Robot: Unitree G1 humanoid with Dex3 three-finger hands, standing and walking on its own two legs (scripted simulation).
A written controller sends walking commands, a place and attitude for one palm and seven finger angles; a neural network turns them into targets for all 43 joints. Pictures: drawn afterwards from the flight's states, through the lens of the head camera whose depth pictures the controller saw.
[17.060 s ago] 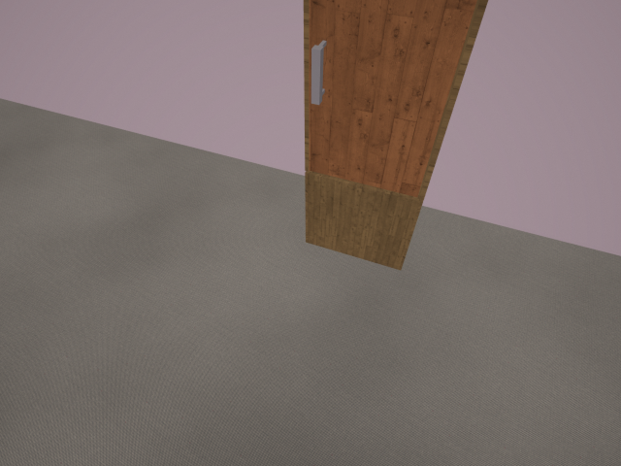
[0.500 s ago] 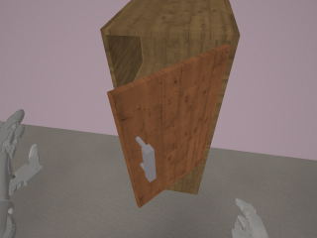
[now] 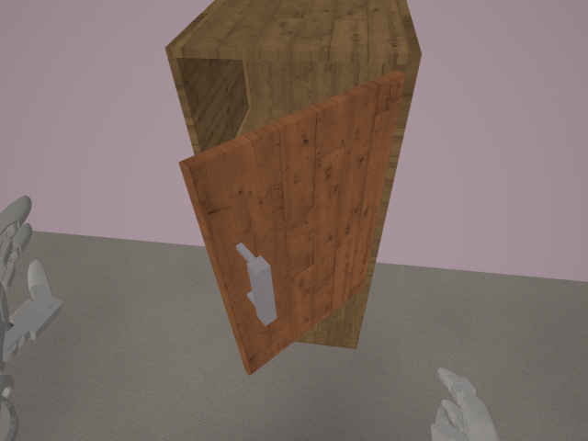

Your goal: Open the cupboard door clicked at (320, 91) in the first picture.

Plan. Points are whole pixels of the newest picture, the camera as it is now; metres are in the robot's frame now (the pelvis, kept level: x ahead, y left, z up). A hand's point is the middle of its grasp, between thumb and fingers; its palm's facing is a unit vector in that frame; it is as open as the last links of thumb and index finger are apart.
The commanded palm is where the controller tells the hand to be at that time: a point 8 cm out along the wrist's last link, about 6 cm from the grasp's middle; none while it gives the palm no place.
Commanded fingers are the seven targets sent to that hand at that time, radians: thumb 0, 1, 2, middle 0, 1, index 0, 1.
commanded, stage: step back with the hand held close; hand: left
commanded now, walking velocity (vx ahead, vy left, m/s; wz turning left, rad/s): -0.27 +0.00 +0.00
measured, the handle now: (255, 284) +0.34 +0.11 +0.01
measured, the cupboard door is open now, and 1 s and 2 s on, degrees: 46 46 46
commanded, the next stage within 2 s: stop stepping back and stand still in 1.36 s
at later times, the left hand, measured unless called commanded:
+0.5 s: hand (12, 365) +0.14 +0.29 +0.15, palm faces +0.42 -0.75 -0.51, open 7.4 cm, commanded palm +0.08 +0.32 +0.17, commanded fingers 0.00 0.90 0.90 -0.20 -0.30 -0.20 -0.30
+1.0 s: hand out of the picture +0.09 +0.29 +0.15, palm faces +0.48 -0.71 -0.51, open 7.4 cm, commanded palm +0.02 +0.33 +0.17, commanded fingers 0.00 0.90 0.90 -0.20 -0.30 -0.20 -0.30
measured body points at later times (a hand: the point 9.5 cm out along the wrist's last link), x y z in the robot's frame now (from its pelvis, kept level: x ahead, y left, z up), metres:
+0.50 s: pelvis -0.07 +0.03 -0.02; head -0.05 +0.03 +0.43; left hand +0.11 +0.32 +0.18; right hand +0.10 -0.22 -0.09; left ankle -0.03 +0.11 -0.74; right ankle +0.03 -0.11 -0.74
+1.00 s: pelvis -0.11 +0.02 -0.04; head -0.08 +0.04 +0.41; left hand +0.06 +0.33 +0.18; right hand +0.06 -0.22 -0.11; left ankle -0.04 +0.11 -0.74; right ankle +0.01 -0.11 -0.74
